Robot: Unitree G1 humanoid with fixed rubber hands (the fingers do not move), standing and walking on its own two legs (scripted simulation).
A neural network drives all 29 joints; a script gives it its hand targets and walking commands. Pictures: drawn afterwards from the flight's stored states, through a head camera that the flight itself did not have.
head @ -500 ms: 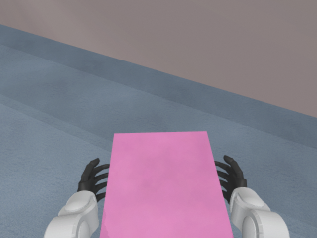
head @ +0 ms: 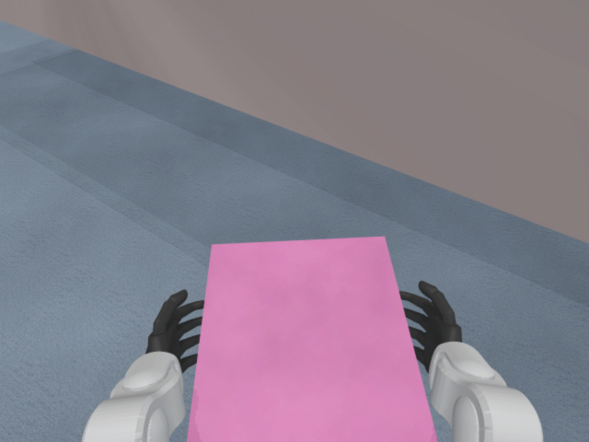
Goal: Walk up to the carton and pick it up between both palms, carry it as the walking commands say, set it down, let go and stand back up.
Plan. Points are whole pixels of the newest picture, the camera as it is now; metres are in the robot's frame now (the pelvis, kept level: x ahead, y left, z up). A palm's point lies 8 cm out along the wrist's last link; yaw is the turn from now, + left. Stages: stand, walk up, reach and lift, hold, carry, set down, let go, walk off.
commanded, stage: carry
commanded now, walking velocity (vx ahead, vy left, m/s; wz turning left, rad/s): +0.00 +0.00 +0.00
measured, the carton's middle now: (304, 365) +0.25 +0.00 +0.02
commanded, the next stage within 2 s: hold in 1.26 s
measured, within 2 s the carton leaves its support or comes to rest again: neither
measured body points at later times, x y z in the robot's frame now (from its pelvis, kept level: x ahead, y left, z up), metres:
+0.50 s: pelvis -0.01 +0.00 +0.01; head -0.02 -0.01 +0.46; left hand +0.23 +0.15 +0.09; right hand +0.24 -0.16 +0.09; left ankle +0.00 +0.09 -0.73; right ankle +0.01 -0.10 -0.73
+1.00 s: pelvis +0.00 +0.00 +0.01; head -0.02 -0.01 +0.46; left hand +0.24 +0.15 +0.09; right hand +0.25 -0.16 +0.09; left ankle +0.00 +0.09 -0.73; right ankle +0.01 -0.10 -0.73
